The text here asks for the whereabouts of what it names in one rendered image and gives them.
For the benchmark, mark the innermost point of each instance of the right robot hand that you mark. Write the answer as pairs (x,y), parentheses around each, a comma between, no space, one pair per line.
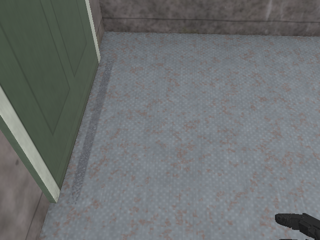
(305,223)

